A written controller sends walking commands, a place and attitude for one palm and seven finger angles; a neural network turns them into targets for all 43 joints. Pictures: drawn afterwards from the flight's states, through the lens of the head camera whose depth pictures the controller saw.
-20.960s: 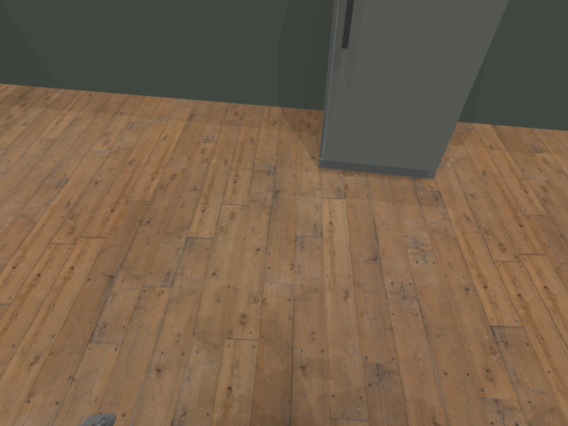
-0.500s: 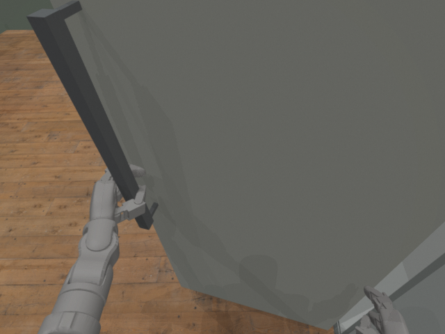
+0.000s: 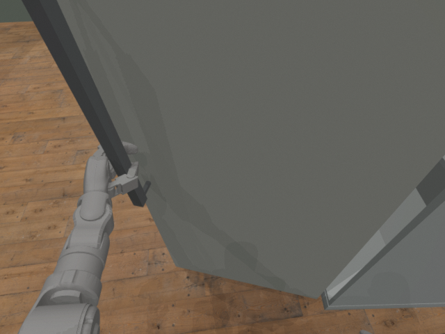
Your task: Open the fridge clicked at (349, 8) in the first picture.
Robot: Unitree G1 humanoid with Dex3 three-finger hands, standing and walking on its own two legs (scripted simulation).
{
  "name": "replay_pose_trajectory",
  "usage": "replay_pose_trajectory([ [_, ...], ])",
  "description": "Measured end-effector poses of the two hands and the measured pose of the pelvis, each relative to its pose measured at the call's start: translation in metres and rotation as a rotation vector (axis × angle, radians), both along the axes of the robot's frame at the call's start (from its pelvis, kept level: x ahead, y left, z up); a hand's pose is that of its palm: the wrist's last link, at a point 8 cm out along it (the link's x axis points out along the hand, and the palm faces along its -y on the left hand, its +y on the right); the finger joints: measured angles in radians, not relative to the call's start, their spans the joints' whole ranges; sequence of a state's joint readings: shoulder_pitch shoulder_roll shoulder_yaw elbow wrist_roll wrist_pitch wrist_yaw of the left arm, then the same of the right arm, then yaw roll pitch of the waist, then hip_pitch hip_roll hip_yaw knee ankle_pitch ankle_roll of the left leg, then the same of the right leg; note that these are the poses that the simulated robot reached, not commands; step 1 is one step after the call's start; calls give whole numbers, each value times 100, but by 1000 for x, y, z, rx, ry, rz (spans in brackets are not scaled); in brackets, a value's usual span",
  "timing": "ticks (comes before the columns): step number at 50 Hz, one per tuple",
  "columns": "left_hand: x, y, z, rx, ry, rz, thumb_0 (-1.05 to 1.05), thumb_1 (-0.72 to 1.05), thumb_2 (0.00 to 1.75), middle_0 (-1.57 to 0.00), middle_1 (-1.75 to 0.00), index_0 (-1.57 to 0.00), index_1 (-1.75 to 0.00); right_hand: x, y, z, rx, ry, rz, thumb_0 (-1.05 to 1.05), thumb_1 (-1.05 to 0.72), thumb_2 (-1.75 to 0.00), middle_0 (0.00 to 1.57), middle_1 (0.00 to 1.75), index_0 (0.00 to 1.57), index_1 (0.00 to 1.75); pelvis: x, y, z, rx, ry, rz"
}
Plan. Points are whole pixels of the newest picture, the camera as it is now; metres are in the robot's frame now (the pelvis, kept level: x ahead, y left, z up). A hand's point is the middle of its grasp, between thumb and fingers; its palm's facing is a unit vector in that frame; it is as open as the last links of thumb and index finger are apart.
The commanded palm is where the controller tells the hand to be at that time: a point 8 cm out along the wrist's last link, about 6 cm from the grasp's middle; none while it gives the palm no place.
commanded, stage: stop walking and hold the door back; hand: left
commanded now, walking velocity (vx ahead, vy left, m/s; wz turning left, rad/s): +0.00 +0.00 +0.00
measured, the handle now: (112, 124) +0.44 +0.20 +0.16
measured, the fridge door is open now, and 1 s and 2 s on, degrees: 76 75 75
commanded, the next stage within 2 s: loosen the grip on the handle in 0.52 s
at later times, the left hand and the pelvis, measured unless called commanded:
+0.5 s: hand (131, 176) +0.39 +0.18 +0.06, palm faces +0.13 -0.96 -0.24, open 5.9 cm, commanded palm +0.36 +0.23 +0.05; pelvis +0.03 +0.02 +0.00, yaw -1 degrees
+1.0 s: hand (128, 175) +0.40 +0.19 +0.06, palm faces +0.14 -0.96 -0.23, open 12.0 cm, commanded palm +0.37 +0.25 +0.07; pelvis +0.01 -0.01 -0.01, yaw +0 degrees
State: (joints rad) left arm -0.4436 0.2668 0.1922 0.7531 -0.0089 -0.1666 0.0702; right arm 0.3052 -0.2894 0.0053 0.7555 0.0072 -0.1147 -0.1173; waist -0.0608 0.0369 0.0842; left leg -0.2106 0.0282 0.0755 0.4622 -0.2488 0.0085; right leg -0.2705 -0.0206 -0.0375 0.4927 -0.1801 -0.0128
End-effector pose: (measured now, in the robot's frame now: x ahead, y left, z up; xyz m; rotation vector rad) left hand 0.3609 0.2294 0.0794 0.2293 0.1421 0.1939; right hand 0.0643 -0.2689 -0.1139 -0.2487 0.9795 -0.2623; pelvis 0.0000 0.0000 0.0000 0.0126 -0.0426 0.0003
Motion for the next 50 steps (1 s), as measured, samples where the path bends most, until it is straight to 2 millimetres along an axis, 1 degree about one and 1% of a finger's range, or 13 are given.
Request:
replay_pose_trajectory([
  [2,2,1,-1,-1,-6,-21,2,64,76,-33,-130,-43,-140,2,-3,5,-23,-13,-22,1,-90,-89,20,30,21,30,0,6,-1,3,-10,-11],
  [5,4,3,-1,0,-8,-47,2,64,76,-33,-131,-43,-140,11,0,11,-31,-33,-36,1,-90,-90,20,30,20,30,3,13,1,5,-2,-23],
  [8,4,3,-1,4,-14,-61,2,64,77,-34,-133,-43,-140,23,10,12,-15,-53,-25,1,-90,-90,20,30,20,30,6,16,0,8,3,-22],
  [16,4,3,-1,4,-16,-54,2,63,78,-34,-133,-43,-140,60,44,6,68,-89,33,1,-90,-90,20,30,20,30,16,18,2,-1,20,-24],
  [20,4,3,-1,5,-16,-55,2,63,78,-34,-133,-43,-140,73,52,5,91,-99,42,1,-90,-89,20,30,21,30,21,19,2,-1,27,-25],
  [26,4,3,-1,5,-18,-52,2,63,78,-35,-133,-43,-140,84,48,8,83,-111,37,1,-90,-89,20,30,21,30,26,18,3,1,30,-25],
  [31,4,3,-2,4,-19,-47,2,63,79,-35,-133,-43,-140,84,38,9,56,-99,32,1,-90,-89,20,30,21,30,28,17,3,0,35,-24],
  [33,9,6,0,22,-6,-85,0,60,77,-35,-132,-43,-140,82,32,12,49,-92,42,1,-90,-89,20,30,21,30,24,13,3,2,33,-30],
  [35,17,11,1,1,30,-94,-1,55,75,-37,-133,-43,-140,79,24,17,49,-102,54,1,-90,-89,20,30,21,30,20,8,2,8,56,-9],
  [37,20,13,0,-63,24,-71,-1,50,73,-38,-133,-44,-140,75,16,21,44,-116,74,1,-90,-89,20,30,21,30,17,4,0,7,74,-6],
  [41,15,10,-1,-46,-31,-42,0,34,64,-36,-131,-44,-140,64,-1,26,28,-144,69,1,-90,-89,20,30,21,30,13,-2,-5,2,92,-8],
  [45,9,8,-2,-13,-54,-35,1,6,50,-35,-131,-43,-139,51,-10,21,19,-131,46,1,-90,-89,20,30,20,30,10,-5,-9,1,99,-5],
  [50,9,10,-6,0,-33,-46,0,-27,34,-36,-131,-41,-136,42,-9,13,21,-92,35,1,-90,-90,20,30,20,30,11,-6,-10,0,108,0],
])
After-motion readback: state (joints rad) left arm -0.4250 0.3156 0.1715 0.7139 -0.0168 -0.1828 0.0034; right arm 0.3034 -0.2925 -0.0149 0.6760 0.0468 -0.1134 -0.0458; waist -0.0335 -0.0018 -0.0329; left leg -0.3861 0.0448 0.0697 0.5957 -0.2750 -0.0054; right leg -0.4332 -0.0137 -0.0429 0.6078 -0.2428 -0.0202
